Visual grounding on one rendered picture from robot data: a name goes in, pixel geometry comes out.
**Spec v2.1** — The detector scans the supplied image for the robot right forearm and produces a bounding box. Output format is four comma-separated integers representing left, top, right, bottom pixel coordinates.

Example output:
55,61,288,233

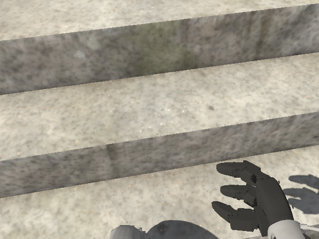
267,219,311,239

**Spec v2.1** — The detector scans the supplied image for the left robot thigh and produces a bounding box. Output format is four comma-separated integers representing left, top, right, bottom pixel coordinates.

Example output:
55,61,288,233
110,225,146,239

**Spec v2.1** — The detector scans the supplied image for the robot right hand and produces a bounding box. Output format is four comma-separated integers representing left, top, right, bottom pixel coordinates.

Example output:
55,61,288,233
211,160,294,237

